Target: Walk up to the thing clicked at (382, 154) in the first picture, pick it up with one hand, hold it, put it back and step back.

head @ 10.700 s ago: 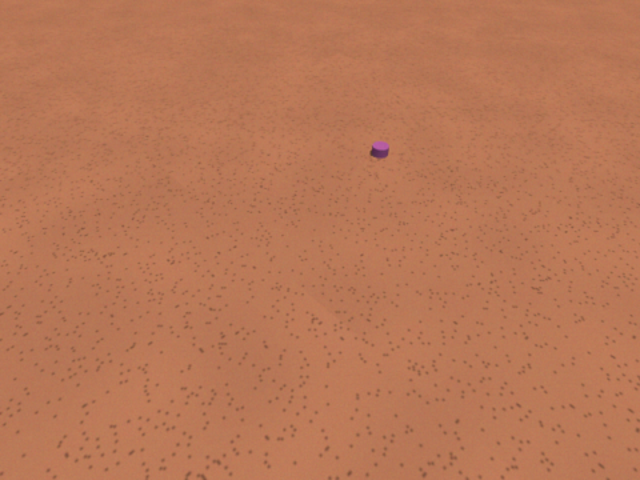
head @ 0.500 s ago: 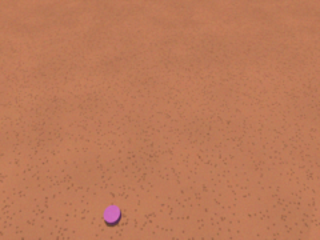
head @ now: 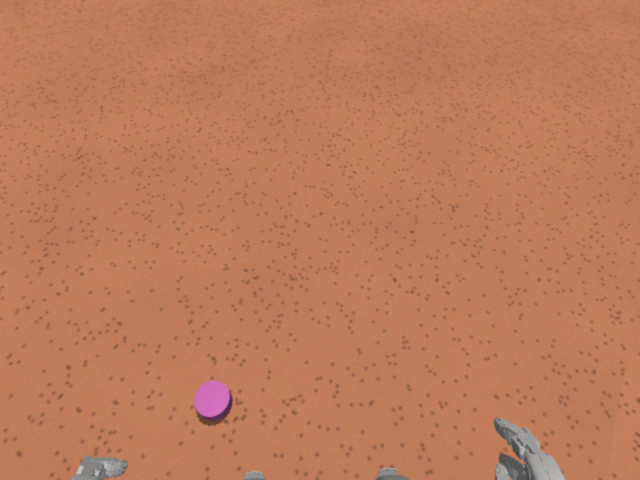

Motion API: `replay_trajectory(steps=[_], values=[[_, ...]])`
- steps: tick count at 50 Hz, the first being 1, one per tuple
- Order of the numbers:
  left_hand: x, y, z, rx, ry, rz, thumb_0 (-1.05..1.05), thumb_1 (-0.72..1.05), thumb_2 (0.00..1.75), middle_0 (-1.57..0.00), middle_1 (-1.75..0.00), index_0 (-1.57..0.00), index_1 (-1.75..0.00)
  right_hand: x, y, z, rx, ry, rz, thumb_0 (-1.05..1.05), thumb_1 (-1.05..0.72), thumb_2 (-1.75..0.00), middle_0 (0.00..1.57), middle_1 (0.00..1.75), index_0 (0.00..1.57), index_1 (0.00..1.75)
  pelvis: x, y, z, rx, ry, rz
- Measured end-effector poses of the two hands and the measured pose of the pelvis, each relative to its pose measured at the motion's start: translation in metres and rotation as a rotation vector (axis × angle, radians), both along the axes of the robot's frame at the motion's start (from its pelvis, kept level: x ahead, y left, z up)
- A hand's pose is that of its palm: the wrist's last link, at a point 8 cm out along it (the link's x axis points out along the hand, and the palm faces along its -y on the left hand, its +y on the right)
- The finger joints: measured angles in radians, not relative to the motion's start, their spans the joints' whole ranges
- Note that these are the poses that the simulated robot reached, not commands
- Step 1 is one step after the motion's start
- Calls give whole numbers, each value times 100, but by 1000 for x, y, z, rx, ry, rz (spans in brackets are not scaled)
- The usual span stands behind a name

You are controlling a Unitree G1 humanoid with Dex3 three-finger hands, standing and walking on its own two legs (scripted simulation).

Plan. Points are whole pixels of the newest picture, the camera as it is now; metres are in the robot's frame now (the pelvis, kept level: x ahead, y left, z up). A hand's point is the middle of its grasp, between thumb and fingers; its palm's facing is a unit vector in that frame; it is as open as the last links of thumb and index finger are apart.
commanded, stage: rise first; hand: left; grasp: from above
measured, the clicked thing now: (213, 400) +0.41 +0.27 -0.68
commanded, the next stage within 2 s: none
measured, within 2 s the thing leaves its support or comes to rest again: neither
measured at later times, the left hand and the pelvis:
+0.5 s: hand out of the picture +0.15 +0.28 -0.25, palm faces -0.36 -0.70 -0.62, open 14.0 cm; pelvis -0.03 +0.00 -0.11, yaw +0 degrees
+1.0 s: hand (160, 442) +0.27 +0.32 -0.43, palm faces -0.48 -0.26 -0.84, open 14.1 cm; pelvis -0.09 +0.00 -0.30, yaw -3 degrees
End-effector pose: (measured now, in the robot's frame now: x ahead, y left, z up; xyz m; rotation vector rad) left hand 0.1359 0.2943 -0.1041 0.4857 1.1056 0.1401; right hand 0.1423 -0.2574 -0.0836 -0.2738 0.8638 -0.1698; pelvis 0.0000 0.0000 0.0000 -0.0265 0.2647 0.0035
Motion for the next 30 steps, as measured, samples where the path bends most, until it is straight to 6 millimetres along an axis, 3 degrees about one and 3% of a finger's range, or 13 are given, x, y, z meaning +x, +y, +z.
replay_trajectory(steps=[9,18,23,30], values=[[-6,3,-18,46,6,-52,0,-54,98,-7,-108,-7,-108,25,16,-21,14,-71,61,1,-90,-89,20,30,21,30,-3,2,-27,-12,70,5],[-4,7,-45,105,8,-127,0,-53,96,-7,-109,-7,-109,34,21,-53,32,-100,102,1,-90,-89,20,30,21,30,-11,0,-59,-17,134,13],[13,15,-83,180,1,-239,0,-50,95,-6,-110,-6,-109,34,13,-89,18,-97,135,1,-87,-89,21,30,21,30,-21,-3,-93,-13,195,12],[61,20,-145,303,-101,-443,0,-48,95,-6,-110,-6,-109,19,-7,-164,-17,-29,137,1,-86,-88,21,30,21,30,-38,-6,-157,-12,282,5]])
